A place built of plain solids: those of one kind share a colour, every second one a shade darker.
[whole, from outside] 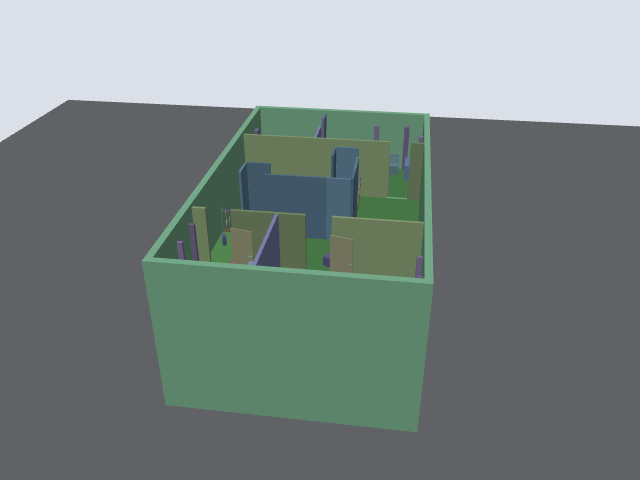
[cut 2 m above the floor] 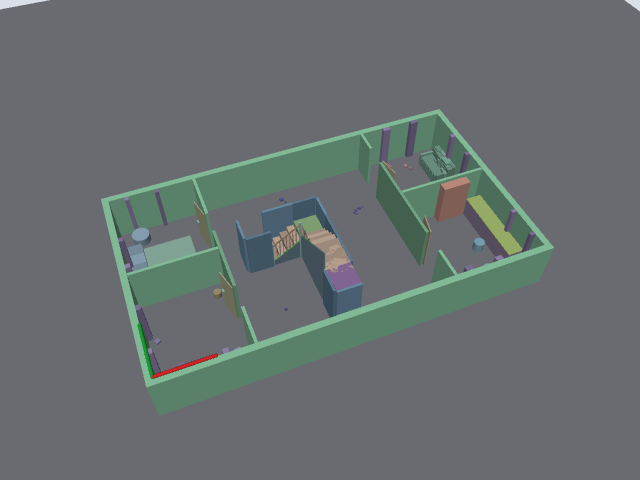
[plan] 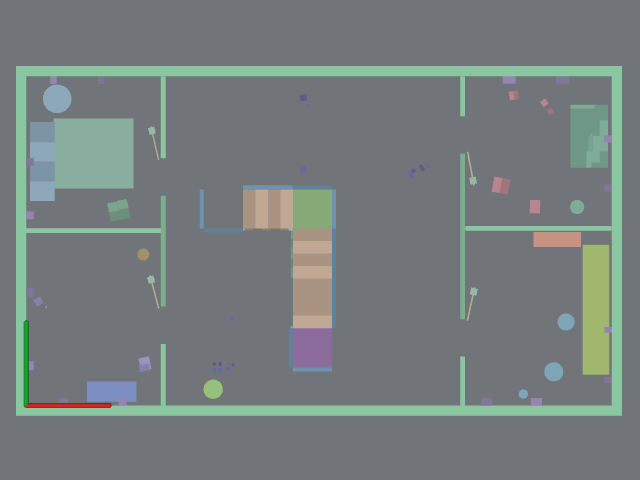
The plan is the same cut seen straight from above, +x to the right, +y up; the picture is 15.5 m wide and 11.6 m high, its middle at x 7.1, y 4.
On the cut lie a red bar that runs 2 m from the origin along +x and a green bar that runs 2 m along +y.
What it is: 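A home built round its stair; the hall at the stair's foot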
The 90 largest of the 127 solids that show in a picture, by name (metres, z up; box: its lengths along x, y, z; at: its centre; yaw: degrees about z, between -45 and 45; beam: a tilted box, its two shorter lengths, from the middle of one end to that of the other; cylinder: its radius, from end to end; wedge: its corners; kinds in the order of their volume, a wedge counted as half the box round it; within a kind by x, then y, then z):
{
 "wall_1": {"box": [0.25, 8.45, 5.8], "at": [-0.12, 3.98, 2.85]},
 "wall_2": {"box": [3.25, 0.12, 2.97], "at": [1.63, 4.23, 1.43]},
 "wall_3": {"box": [0.12, 1.49, 2.97], "at": [3.31, 0.75, 1.43]},
 "wall_4": {"box": [0.12, 2.68, 2.97], "at": [3.31, 3.73, 1.43]},
 "wall_5": {"box": [0.12, 1.98, 2.97], "at": [3.31, 6.96, 1.43]},
 "wall_6": {"box": [14.65, 0.25, 5.8], "at": [7.07, -0.12, 2.85]},
 "wall_7": {"box": [14.65, 0.25, 5.8], "at": [7.07, 8.08, 2.85]},
 "wall_8": {"box": [0.12, 1.18, 2.97], "at": [10.55, 0.59, 1.43]},
 "wall_9": {"box": [0.12, 4.0, 2.97], "at": [10.55, 4.09, 1.43]},
 "wall_10": {"box": [0.12, 0.97, 2.97], "at": [10.55, 7.47, 1.43]},
 "wall_11": {"box": [3.54, 0.12, 2.97], "at": [12.38, 4.28, 1.43]},
 "wall_12": {"box": [0.25, 8.45, 5.8], "at": [14.27, 3.98, 2.85]},
 "step_1": {"box": [0.9, 0.95, 0.26], "at": [5.69, 4.75, 0.08]},
 "step_2": {"box": [0.9, 0.95, 0.47], "at": [5.99, 4.75, 0.18]},
 "step_3": {"box": [0.9, 0.95, 0.68], "at": [6.29, 4.75, 0.29]},
 "step_4": {"box": [0.6, 0.95, 0.88], "at": [6.44, 4.75, 0.39]},
 "step_5": {"box": [0.95, 0.6, 2.76], "at": [6.92, 1.87, 1.33]},
 "step_6": {"box": [0.95, 0.9, 2.55], "at": [6.92, 2.02, 1.23]},
 "step_7": {"box": [0.95, 0.9, 2.34], "at": [6.92, 2.32, 1.12]},
 "step_8": {"box": [0.95, 0.9, 2.13], "at": [6.92, 2.62, 1.02]},
 "step_9": {"box": [0.95, 0.9, 1.93], "at": [6.92, 2.92, 0.91]},
 "step_10": {"box": [0.95, 0.9, 1.72], "at": [6.92, 3.22, 0.81]},
 "step_11": {"box": [0.95, 0.9, 1.51], "at": [6.92, 3.52, 0.7]},
 "step_12": {"box": [0.95, 0.9, 1.3], "at": [6.92, 3.83, 0.6]},
 "upper_floor_1": {"box": [3.5, 4.88, 0.18], "at": [1.62, 5.64, 2.83]},
 "upper_floor_2": {"box": [7.13, 2.86, 0.18], "at": [6.93, 6.65, 2.83]},
 "upper_floor_3": {"box": [3.11, 1.06, 0.18], "at": [8.94, 0.4, 2.83]},
 "upper_floor_4": {"box": [3.11, 3.38, 0.18], "at": [8.94, 3.55, 2.83]},
 "stair_wall_1": {"box": [0.1, 0.95, 5.65], "at": [4.24, 4.75, 2.78]},
 "stair_wall_2": {"box": [0.95, 0.1, 5.65], "at": [4.77, 4.23, 2.78]},
 "stair_wall_3": {"box": [1.21, 0.1, 5.65], "at": [5.84, 5.27, 2.78]},
 "stair_wall_4": {"box": [0.1, 0.95, 5.65], "at": [6.39, 1.39, 2.78]},
 "stair_wall_5": {"box": [0.95, 0.1, 5.65], "at": [6.92, 0.87, 2.78]},
 "stair_wall_6": {"box": [0.95, 0.1, 5.65], "at": [6.92, 5.27, 2.78]},
 "stair_wall_7": {"box": [0.1, 2.41, 5.65], "at": [7.44, 3.07, 2.78]},
 "stair_wall_8": {"box": [0.1, 0.95, 5.65], "at": [7.44, 4.75, 2.78]},
 "upper_partition_1": {"box": [0.12, 6.5, 2.73], "at": [3.31, 3.25, 4.23]},
 "upper_partition_2": {"box": [0.12, 0.55, 2.73], "at": [3.31, 7.68, 4.23]},
 "upper_partition_3": {"box": [0.12, 0.48, 2.73], "at": [10.55, 0.24, 4.23]},
 "upper_partition_4": {"box": [0.12, 2.6, 2.73], "at": [10.55, 2.68, 4.23]},
 "upper_partition_5": {"box": [0.12, 3.07, 2.73], "at": [10.55, 6.42, 4.23]},
 "head_base_1": {"box": [0.95, 0.95, 2.87], "at": [6.92, 1.39, 1.38]},
 "upper_split_1": {"box": [0.82, 0.12, 2.73], "at": [0.41, 3.21, 4.23]},
 "upper_split_2": {"box": [1.54, 0.12, 2.73], "at": [2.48, 3.21, 4.23]},
 "upper_split_3": {"box": [3.54, 0.12, 2.73], "at": [12.38, 3.0, 4.23]},
 "kitchen_units_units_1": {"box": [0.62, 3.14, 0.89], "at": [13.78, 2.31, 0.4]},
 "curtains_1": {"box": [0.19, 0.22, 2.24], "at": [0.09, 0.96, 1.18]},
 "curtains_2": {"box": [0.19, 0.22, 2.24], "at": [0.09, 2.74, 1.18]},
 "curtains_3": {"box": [0.19, 0.19, 2.17], "at": [0.09, 4.6, 1.14]},
 "curtains_4": {"box": [0.19, 0.25, 2.18], "at": [0.09, 5.74, 4.07]},
 "curtains_5": {"box": [0.19, 0.19, 2.17], "at": [0.09, 5.89, 1.14]},
 "curtains_6": {"box": [0.19, 0.25, 2.18], "at": [0.09, 7.19, 4.07]},
 "curtains_7": {"box": [0.16, 0.19, 2.24], "at": [0.66, 7.86, 1.18]},
 "curtains_8": {"box": [0.2, 0.19, 2.23], "at": [0.91, 0.09, 1.17]},
 "curtains_9": {"box": [0.16, 0.19, 2.24], "at": [1.81, 7.86, 1.18]},
 "curtains_10": {"box": [0.2, 0.19, 2.23], "at": [2.33, 0.09, 1.17]},
 "curtains_11": {"box": [0.27, 0.19, 2.16], "at": [11.13, 0.09, 1.14]},
 "curtains_12": {"box": [0.32, 0.19, 2.26], "at": [11.67, 7.86, 1.19]},
 "curtains_13": {"box": [0.27, 0.19, 2.16], "at": [12.33, 0.09, 1.14]},
 "curtains_14": {"box": [0.32, 0.19, 2.26], "at": [12.96, 7.86, 1.19]},
 "curtains_15": {"box": [0.19, 0.18, 2.23], "at": [14.06, 5.25, 1.17]},
 "curtains_16": {"box": [0.19, 0.18, 2.23], "at": [14.06, 6.44, 1.17]},
 "landing_1": {"box": [0.95, 1.25, 1.09], "at": [6.92, 4.6, 0.5]},
 "slotfit_living_seat_1": {"box": [0.43, 1.32, 0.46], "at": [13.37, 6.51, 0.18]},
 "slotfit_living_seat_2": {"box": [0.57, 1.32, 0.53], "at": [13.45, 6.51, 0.21]},
 "slotfit_living_seat_3": {"box": [0.38, 0.4, 0.64], "at": [13.72, 5.95, 0.27]},
 "slotfit_living_seat_4": {"box": [0.17, 0.45, 0.95], "at": [13.77, 6.19, 0.42]},
 "slotfit_living_seat_5": {"box": [0.4, 0.77, 0.8], "at": [13.86, 6.13, 0.35]},
 "slotfit_living_seat_6": {"box": [0.38, 0.38, 0.85], "at": [13.87, 6.33, 0.37]},
 "slotfit_living_seat_7": {"box": [0.25, 0.38, 0.85], "at": [13.93, 7.08, 0.37]},
 "slotfit_snug_seat_1": {"box": [0.6, 0.47, 0.48], "at": [0.39, 5.18, 0.19]},
 "slotfit_snug_seat_2": {"box": [0.6, 0.47, 0.48], "at": [0.39, 5.65, 0.19]},
 "slotfit_snug_seat_3": {"box": [0.6, 0.47, 0.48], "at": [0.39, 6.13, 0.19]},
 "slotfit_snug_seat_4": {"box": [0.6, 0.49, 0.48], "at": [0.39, 6.61, 0.19]},
 "slotfit_snug_seat_5": {"cylinder": 0.35, "from": [0.75, 7.41, -0.05], "to": [0.75, 7.41, 0.36]},
 "slotfit_snug_seat_6": {"cylinder": 0.35, "from": [0.75, 7.41, -0.05], "to": [0.75, 7.41, 0.31]},
 "slotfit_kitchen_storage_1": {"box": [1.15, 0.36, 1.94], "at": [12.84, 4.01, 0.92]},
 "slotfit_dining_wall_table_1": {"box": [1.2, 0.49, 0.97], "at": [2.07, 0.34, 0.43]},
 "slotfit_office_wall_table_1": {"box": [1.03, 0.67, 0.81], "at": [0.84, 7.53, 3.27]},
 "doorleaf_door_1": {"box": [0.039, 0.84, 2.08], "at": [3.09, 6.14, 3.91], "yaw": -14.3},
 "doorleaf_door_2": {"box": [0.041, 0.83, 2.07], "at": [3.1, 2.75, 0.99], "yaw": 14.9},
 "doorleaf_door_3": {"box": [0.038, 0.84, 2.08], "at": [3.11, 6.34, 0.99], "yaw": 13.1},
 "doorleaf_door_4": {"box": [0.043, 0.84, 2.08], "at": [10.75, 2.45, 0.99], "yaw": -12.3},
 "doorleaf_door_5": {"box": [0.041, 0.83, 2.07], "at": [10.75, 5.72, 0.99], "yaw": 10.7},
 "doorleaf_door_6": {"box": [0.042, 0.83, 2.08], "at": [10.76, 5.25, 3.91], "yaw": -13.9},
 "laid_rug_rug_snug_1": {"box": [1.93, 1.7, 0.05], "at": [1.63, 6.09, -0.02]},
 "plinth_1": {"wedge": [[6.39, 1.92, -0.05], [6.39, 1.92, 2.87], [6.39, 4.23, -0.05], [6.39, 4.23, 1.27], [6.44, 1.92, -0.05], [6.44, 1.92, 2.87], [6.44, 4.23, -0.05], [6.44, 4.23, 1.27]]},
 "slotfit_office_seat_1": {"box": [0.44, 0.45, 0.5], "at": [0.54, 6.68, 3.12]},
 "slotfit_hallpiece_corner_1": {"cylinder": 0.23, "from": [4.52, 0.39, -0.05], "to": [4.52, 0.39, 0.51]},
 "kitchen_units_worktop_1": {"box": [0.64, 3.14, 0.04], "at": [13.77, 2.31, 0.86]}
}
